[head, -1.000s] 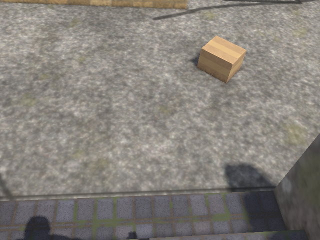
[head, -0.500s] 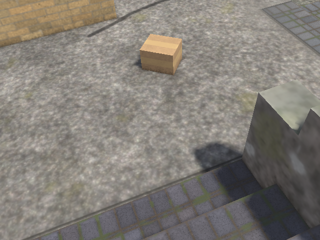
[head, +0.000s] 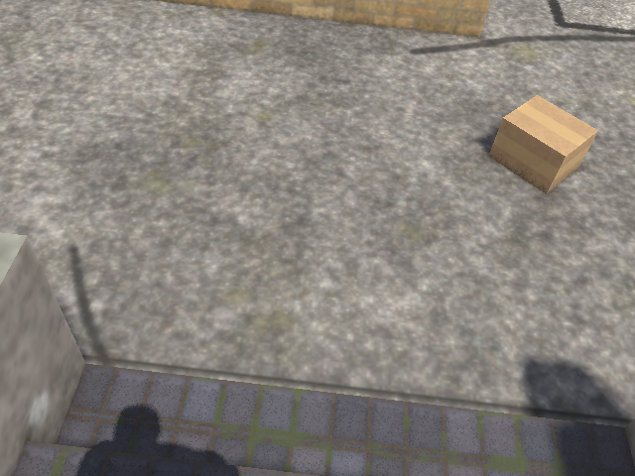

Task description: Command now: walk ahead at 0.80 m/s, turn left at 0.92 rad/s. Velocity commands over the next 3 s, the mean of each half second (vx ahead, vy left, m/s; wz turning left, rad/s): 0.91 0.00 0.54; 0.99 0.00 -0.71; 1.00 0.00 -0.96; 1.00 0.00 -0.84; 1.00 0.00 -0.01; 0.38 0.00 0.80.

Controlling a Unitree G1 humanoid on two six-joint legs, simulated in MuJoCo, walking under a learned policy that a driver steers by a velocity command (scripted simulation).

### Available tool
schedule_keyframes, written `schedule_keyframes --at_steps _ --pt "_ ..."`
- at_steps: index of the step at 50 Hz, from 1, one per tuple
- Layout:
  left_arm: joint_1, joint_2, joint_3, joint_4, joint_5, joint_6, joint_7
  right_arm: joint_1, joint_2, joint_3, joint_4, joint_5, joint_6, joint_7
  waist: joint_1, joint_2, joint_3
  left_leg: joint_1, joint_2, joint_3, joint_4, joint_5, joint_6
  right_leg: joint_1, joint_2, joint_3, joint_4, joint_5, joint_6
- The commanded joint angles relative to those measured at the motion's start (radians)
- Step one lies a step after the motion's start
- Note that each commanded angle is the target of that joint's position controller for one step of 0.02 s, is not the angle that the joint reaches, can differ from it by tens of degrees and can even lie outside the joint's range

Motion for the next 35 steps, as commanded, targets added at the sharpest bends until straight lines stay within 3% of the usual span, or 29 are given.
schedule_keyframes --at_steps 1,5,6,8,9,10,11,12,13,14,15,17,19,20,21,22,23,24,25,26,27,28,29,30,31,32,33,34,35 --pt "-0.116 0.057 0.001 -0.087 -0.003 -0.004 -0.006 -0.027 -0.195 -0.054 -0.059 0.006 -0.038 0.001 -0.005 0.125 0.044 -0.043 0.160 -0.266 -0.205 0.217 0.154 -0.029 0.057 -0.049 -0.104 0.099 -0.001" --pt "-0.027 0.109 0.017 -0.056 0.002 -0.036 0.004 -0.067 -0.199 -0.049 -0.064 -0.009 -0.051 0.003 0.026 0.123 -0.028 -0.092 0.184 -0.291 -0.063 0.580 0.160 0.140 0.063 -0.030 0.021 0.144 -0.045" --pt "0.041 0.123 0.026 -0.045 0.000 -0.043 0.010 -0.138 -0.195 -0.047 -0.087 -0.005 -0.052 0.004 0.083 0.110 -0.038 -0.130 0.177 -0.291 0.009 0.703 0.143 0.231 0.062 -0.017 -0.001 0.104 -0.058" --pt "0.416 0.162 0.057 0.036 0.008 -0.050 0.025 -0.343 -0.219 -0.053 -0.138 0.011 -0.051 0.005 0.310 0.070 -0.136 -0.356 0.114 -0.275 0.400 0.915 0.094 0.676 0.097 -0.034 -0.080 0.007 -0.080" --pt "0.617 0.181 0.075 0.072 0.012 -0.056 0.040 -0.425 -0.177 -0.045 -0.158 0.021 -0.057 0.000 0.441 -0.038 -0.166 -0.502 0.029 -0.236 0.783 0.657 0.066 0.847 0.057 -0.009 -0.234 -0.075 -0.096" --pt "0.497 0.132 0.046 0.051 0.010 -0.068 0.033 -0.373 0.039 0.007 -0.181 0.005 -0.065 -0.008 0.295 -0.191 -0.058 -0.666 -0.078 -0.236 1.067 -0.146 0.069 0.735 -0.168 0.239 -0.277 -0.151 -0.090" --pt "0.328 0.089 0.018 -0.030 0.000 -0.078 0.024 -0.204 0.078 0.028 -0.174 0.009 -0.073 -0.020 0.103 -0.174 -0.032 -0.761 -0.052 -0.210 1.134 -0.125 0.054 0.674 -0.292 0.433 -0.265 0.402 -0.066" --pt "0.214 0.159 0.043 -0.069 -0.010 -0.097 0.031 -0.095 -0.023 0.004 -0.145 -0.008 -0.060 -0.024 0.013 -0.162 -0.107 -0.757 -0.006 -0.147 1.096 0.035 0.018 0.578 -0.395 0.727 -0.534 0.079 -0.176" --pt "0.153 0.124 0.035 -0.077 -0.026 -0.110 0.028 -0.186 -0.106 -0.012 -0.129 -0.042 -0.032 -0.017 0.018 -0.019 -0.005 -0.737 0.057 -0.148 1.056 0.104 -0.008 0.411 -0.387 0.746 -0.608 -0.162 -0.266" --pt "0.133 0.112 0.029 -0.060 -0.019 -0.128 0.018 -0.288 -0.118 -0.018 -0.143 -0.045 -0.013 -0.008 0.024 0.054 0.111 -0.736 0.082 -0.193 0.978 0.145 -0.031 0.264 -0.355 0.649 -0.565 -0.155 -0.306" --pt "0.162 0.121 0.027 -0.033 -0.014 -0.141 0.011 -0.307 -0.116 -0.021 -0.151 -0.032 -0.003 0.006 0.028 0.044 0.155 -0.725 0.075 -0.206 0.904 0.115 -0.048 0.192 -0.330 0.557 -0.514 -0.032 -0.325" --pt "0.231 0.171 0.041 0.021 -0.013 -0.141 0.010 -0.312 -0.095 -0.015 -0.162 -0.029 -0.002 0.019 0.025 -0.002 0.132 -0.630 0.054 -0.139 0.727 0.139 -0.057 0.143 -0.262 0.364 -0.500 0.076 -0.308" --pt "0.291 0.226 0.052 0.055 -0.016 -0.135 0.006 -0.301 -0.092 -0.017 -0.130 -0.058 -0.006 0.027 0.020 -0.045 0.033 -0.521 0.037 -0.014 0.724 0.242 -0.037 0.204 -0.216 0.278 -0.446 0.191 -0.294" --pt "0.294 0.213 0.048 0.057 -0.024 -0.130 0.003 -0.304 -0.105 -0.017 -0.121 -0.067 -0.009 0.032 0.008 -0.019 0.019 -0.499 0.064 0.047 0.697 0.251 -0.027 0.212 -0.194 0.239 -0.436 0.208 -0.287" --pt "0.342 0.183 0.049 0.081 -0.029 -0.133 0.017 -0.403 -0.098 -0.015 -0.146 -0.069 -0.021 0.035 0.052 -0.011 0.058 -0.660 0.151 -0.063 0.648 0.438 -0.020 0.359 -0.203 0.293 -0.365 0.120 -0.278" --pt "0.426 0.159 0.039 0.105 -0.020 -0.133 0.024 -0.533 -0.123 -0.017 -0.174 -0.057 -0.031 0.036 0.123 0.025 0.099 -0.856 0.154 -0.037 0.534 0.485 -0.032 0.505 -0.170 0.309 -0.336 0.013 -0.292" --pt "0.464 0.143 0.041 0.119 -0.009 -0.127 0.027 -0.615 -0.093 -0.005 -0.182 -0.048 -0.038 0.039 0.166 -0.008 0.101 -0.875 0.167 -0.021 0.470 0.490 -0.051 0.550 -0.166 0.326 -0.318 -0.006 -0.305" --pt "0.423 0.114 0.042 0.110 -0.013 -0.123 0.039 -0.618 -0.073 0.015 -0.185 -0.040 -0.054 0.047 0.156 0.002 0.077 -0.712 0.185 -0.040 0.304 0.653 -0.059 0.462 -0.122 0.285 -0.309 -0.097 -0.280" --pt "0.385 0.096 0.034 0.106 -0.026 -0.114 0.041 -0.559 -0.027 0.030 -0.151 -0.010 -0.056 0.064 0.126 0.053 0.052 -0.345 0.132 0.031 0.146 0.797 -0.078 0.209 -0.055 0.178 -0.329 -0.232 -0.240" --pt "0.388 0.136 0.046 0.114 -0.037 -0.104 0.040 -0.510 -0.013 0.031 -0.116 -0.003 -0.052 0.083 0.125 0.025 0.012 -0.121 0.096 0.074 0.159 0.838 -0.099 0.127 -0.050 0.167 -0.344 -0.297 -0.234" --pt "0.359 0.142 0.051 0.119 -0.036 -0.095 0.048 -0.430 -0.029 0.023 -0.073 0.009 -0.039 0.083 0.094 -0.012 0.027 -0.056 0.106 0.061 0.121 0.836 -0.118 0.145 -0.046 0.161 -0.298 -0.315 -0.237" --pt "0.368 0.133 0.053 0.134 -0.031 -0.081 0.057 -0.347 -0.048 0.013 -0.020 0.001 -0.031 0.072 0.068 -0.017 0.037 -0.008 0.127 0.051 0.065 0.827 -0.122 0.191 -0.045 0.155 -0.217 -0.283 -0.237" --pt "0.368 0.124 0.054 0.152 -0.020 -0.062 0.065 -0.211 -0.079 -0.004 0.039 -0.022 -0.037 0.049 0.005 0.017 0.019 0.086 0.133 0.068 -0.007 0.853 -0.119 0.228 -0.012 0.114 -0.027 -0.183 -0.222" --pt "0.382 0.143 0.061 0.175 -0.033 -0.038 0.070 -0.030 -0.095 -0.021 0.100 -0.048 -0.040 0.022 -0.087 0.042 -0.033 0.220 0.151 0.067 -0.107 0.815 -0.095 0.270 0.003 0.080 0.271 0.029 -0.229" --pt "0.366 0.132 0.069 0.180 -0.046 -0.022 0.072 0.139 -0.143 -0.044 0.151 -0.075 -0.046 0.013 -0.179 0.069 -0.058 0.377 0.226 -0.030 -0.122 0.707 -0.025 0.125 0.051 0.096 0.691 -0.121 -0.236" --pt "0.348 0.054 0.064 0.145 -0.066 -0.032 0.062 0.191 -0.189 -0.046 0.171 -0.105 -0.072 0.029 -0.145 0.187 -0.090 0.529 0.301 -0.048 0.137 0.978 -0.046 -0.140 0.126 0.119 1.021 -0.598 -0.229" --pt "0.524 -0.016 0.037 0.127 -0.081 -0.047 0.063 0.164 -0.157 -0.038 0.169 -0.082 -0.094 0.044 0.010 0.265 -0.200 0.687 0.428 -0.164 0.357 1.276 -0.089 -0.350 0.050 0.193 0.978 -0.538 -0.232" --pt "0.533 0.003 0.036 0.170 -0.055 -0.046 0.065 0.161 -0.155 -0.057 0.171 -0.045 -0.089 0.044 -0.013 0.245 -0.222 0.599 0.465 -0.228 0.266 0.955 -0.072 -0.378 -0.003 0.174 0.898 -0.398 -0.229" --pt "0.456 0.022 0.044 0.154 -0.038 -0.043 0.057 0.065 -0.136 -0.054 0.143 -0.042 -0.094 0.038 0.011 0.229 -0.163 0.371 0.489 -0.244 0.116 0.437 -0.018 -0.335 -0.023 0.143 0.734 -0.199 -0.207"
Next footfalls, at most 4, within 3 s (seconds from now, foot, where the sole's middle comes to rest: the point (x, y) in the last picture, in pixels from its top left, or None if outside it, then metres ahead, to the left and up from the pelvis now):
0.18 right None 0.18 -0.10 -0.77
0.62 left None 0.45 0.29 -0.94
1.04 right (242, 420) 0.75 0.13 -1.10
1.44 left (239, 316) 1.19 0.17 -1.27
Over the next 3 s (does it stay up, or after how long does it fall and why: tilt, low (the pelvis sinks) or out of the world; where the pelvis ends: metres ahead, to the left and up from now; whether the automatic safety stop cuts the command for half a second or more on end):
stays up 1.70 -0.77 -0.49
